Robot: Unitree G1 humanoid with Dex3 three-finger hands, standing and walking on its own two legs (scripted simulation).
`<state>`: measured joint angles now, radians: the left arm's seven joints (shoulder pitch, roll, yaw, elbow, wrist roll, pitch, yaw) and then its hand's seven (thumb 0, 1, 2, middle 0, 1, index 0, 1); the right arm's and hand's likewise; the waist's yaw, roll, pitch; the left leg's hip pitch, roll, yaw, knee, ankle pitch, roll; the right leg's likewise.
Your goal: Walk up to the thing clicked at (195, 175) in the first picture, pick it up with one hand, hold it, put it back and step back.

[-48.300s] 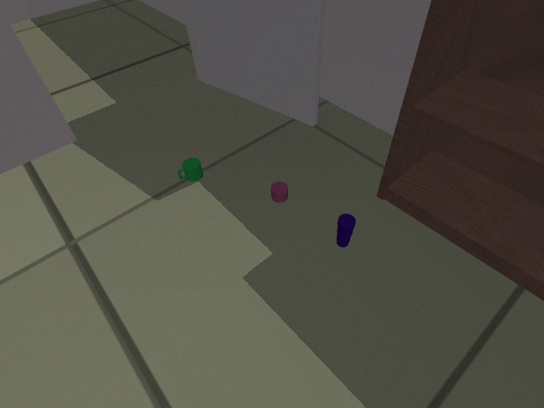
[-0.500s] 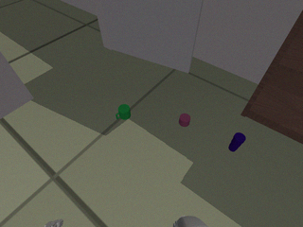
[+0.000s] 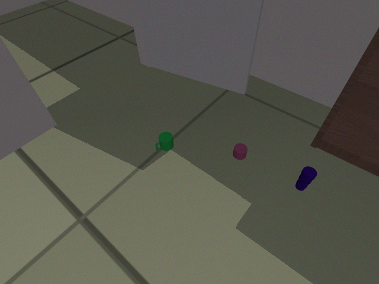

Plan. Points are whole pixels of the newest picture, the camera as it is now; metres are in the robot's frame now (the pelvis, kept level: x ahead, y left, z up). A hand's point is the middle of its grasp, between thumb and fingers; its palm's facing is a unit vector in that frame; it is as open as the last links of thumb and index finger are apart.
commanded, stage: step back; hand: left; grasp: from above
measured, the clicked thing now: (164, 142) +1.05 +0.22 -0.72
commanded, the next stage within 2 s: stand in 0.80 s
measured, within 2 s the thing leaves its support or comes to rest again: neither
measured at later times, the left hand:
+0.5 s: hand (101, 268) +0.19 +0.24 -0.14, palm faces -0.03 -0.94 -0.33, open 7.4 cm
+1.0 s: hand out of the picture +0.13 +0.25 -0.14, palm faces -0.03 -0.94 -0.34, open 7.4 cm
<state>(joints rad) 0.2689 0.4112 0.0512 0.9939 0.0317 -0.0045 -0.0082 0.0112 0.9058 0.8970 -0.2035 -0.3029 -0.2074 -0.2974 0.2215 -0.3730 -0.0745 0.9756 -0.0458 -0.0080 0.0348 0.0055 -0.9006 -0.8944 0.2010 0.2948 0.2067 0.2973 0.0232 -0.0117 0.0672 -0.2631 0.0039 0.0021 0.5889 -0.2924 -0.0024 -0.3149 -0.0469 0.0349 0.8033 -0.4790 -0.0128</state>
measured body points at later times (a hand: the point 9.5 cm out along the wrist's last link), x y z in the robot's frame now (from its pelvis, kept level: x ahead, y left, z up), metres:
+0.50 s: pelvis +0.05 -0.01 +0.00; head +0.07 +0.00 +0.45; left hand +0.19 +0.29 -0.11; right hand +0.13 -0.31 -0.12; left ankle +0.03 +0.13 -0.73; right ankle +0.06 -0.13 -0.73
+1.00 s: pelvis +0.04 +0.00 +0.02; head +0.05 +0.00 +0.47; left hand +0.13 +0.30 -0.11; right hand +0.14 -0.29 -0.11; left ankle +0.03 +0.13 -0.73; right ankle +0.06 -0.13 -0.73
